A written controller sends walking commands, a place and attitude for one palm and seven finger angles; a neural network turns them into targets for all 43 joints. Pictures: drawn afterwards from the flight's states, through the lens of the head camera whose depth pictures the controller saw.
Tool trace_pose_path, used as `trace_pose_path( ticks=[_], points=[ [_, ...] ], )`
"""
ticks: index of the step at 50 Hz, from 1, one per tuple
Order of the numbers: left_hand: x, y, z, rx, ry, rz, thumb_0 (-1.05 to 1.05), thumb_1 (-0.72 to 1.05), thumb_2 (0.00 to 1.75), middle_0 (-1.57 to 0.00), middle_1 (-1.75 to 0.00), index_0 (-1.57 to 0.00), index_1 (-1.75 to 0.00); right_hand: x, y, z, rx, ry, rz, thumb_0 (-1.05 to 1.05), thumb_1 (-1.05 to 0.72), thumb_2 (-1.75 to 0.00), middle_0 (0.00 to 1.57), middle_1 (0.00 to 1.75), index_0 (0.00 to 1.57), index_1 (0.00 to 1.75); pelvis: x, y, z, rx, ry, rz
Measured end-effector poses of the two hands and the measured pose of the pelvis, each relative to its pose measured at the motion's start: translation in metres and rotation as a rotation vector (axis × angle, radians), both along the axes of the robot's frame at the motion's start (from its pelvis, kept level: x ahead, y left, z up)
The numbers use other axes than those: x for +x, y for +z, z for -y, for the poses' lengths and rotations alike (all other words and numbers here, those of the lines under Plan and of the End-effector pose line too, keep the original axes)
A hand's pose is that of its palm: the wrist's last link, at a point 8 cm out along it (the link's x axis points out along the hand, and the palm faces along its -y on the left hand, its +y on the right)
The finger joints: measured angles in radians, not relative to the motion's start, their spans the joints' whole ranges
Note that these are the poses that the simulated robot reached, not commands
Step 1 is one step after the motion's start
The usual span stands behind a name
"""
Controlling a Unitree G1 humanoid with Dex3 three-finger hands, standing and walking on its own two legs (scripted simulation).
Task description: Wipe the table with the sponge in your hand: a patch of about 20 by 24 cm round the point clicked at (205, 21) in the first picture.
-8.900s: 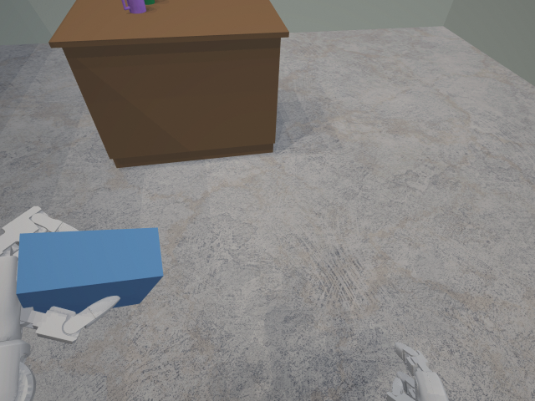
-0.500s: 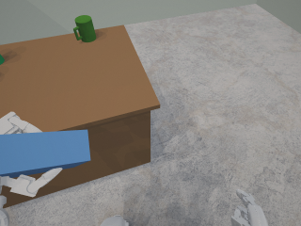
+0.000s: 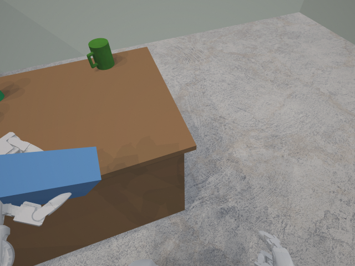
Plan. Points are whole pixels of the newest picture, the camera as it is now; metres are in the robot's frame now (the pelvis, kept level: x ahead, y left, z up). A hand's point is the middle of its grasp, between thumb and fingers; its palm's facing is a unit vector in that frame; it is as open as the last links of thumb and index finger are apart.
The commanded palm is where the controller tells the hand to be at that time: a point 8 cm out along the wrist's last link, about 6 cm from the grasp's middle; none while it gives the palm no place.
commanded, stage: come to a stop and stand still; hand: left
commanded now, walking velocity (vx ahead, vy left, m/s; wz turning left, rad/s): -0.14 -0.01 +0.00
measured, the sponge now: (65, 177) +0.23 +0.20 +0.15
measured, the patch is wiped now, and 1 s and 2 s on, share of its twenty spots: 0.00 0.00 0.00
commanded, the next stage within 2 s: look again from close up in 1.10 s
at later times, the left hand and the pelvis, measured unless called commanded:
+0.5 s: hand (39, 194) +0.20 +0.23 +0.16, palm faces +0.34 -0.84 -0.42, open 9.5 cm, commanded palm +0.15 +0.27 +0.18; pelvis -0.02 +0.00 +0.00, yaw -2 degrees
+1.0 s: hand (33, 216) +0.17 +0.22 +0.16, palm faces +0.35 -0.85 -0.38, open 9.5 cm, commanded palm +0.12 +0.27 +0.18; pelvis -0.05 -0.01 +0.00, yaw -2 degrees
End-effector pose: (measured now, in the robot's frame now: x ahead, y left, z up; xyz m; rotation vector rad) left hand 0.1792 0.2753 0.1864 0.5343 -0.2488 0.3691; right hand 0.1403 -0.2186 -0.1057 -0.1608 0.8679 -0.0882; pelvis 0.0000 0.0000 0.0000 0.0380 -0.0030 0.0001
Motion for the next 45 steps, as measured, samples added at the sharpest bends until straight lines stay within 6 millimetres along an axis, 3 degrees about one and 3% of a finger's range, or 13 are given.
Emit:
trace_pose_path(
  ticks=[7,15,20,26,34,45],
  points=[
    [0.014,-0.008,-0.014,-0.023,-0.074,0.021,0.00,-0.45,1.01,-0.81,-1.35,-0.81,-1.34,0.022,0.024,0.010,-0.123,-0.057,0.079,0.01,-0.91,-0.90,0.20,0.30,0.20,0.30,0.011,-0.006,-0.021,-0.029,-0.010,0.015],
    [0.011,0.003,-0.019,-0.003,-0.083,0.030,0.00,-0.45,1.01,-0.81,-1.35,-0.81,-1.34,0.031,0.042,-0.014,-0.064,-0.004,0.161,0.01,-0.91,-0.90,0.20,0.30,0.20,0.30,0.002,0.001,-0.019,-0.045,-0.024,0.005],
    [-0.004,0.002,-0.002,0.000,-0.077,0.000,0.00,-0.45,1.01,-0.81,-1.35,-0.81,-1.34,0.020,0.032,-0.017,0.002,0.012,0.178,0.01,-0.91,-0.90,0.20,0.30,0.20,0.30,-0.010,-0.002,-0.006,-0.044,-0.032,0.014],
    [-0.021,-0.011,0.011,-0.070,-0.041,-0.060,0.00,-0.45,1.02,-0.81,-1.35,-0.81,-1.34,-0.009,0.016,0.000,0.005,-0.017,0.104,0.01,-0.91,-0.90,0.21,0.30,0.20,0.30,-0.020,-0.002,0.004,-0.041,-0.033,0.011],
    [-0.031,-0.013,0.007,-0.093,-0.043,-0.009,0.00,-0.45,1.02,-0.81,-1.35,-0.81,-1.34,-0.044,0.016,0.026,-0.095,-0.061,0.028,0.01,-0.91,-0.90,0.20,0.30,0.20,0.30,-0.031,-0.002,0.004,-0.046,-0.016,0.021],
    [-0.047,-0.011,0.011,-0.071,-0.048,-0.011,0.00,-0.45,1.02,-0.81,-1.35,-0.81,-1.34,-0.047,0.027,0.026,-0.080,-0.046,0.115,0.01,-0.91,-0.90,0.20,0.30,0.20,0.30,-0.047,0.001,0.007,-0.044,-0.031,0.013]
  ],
)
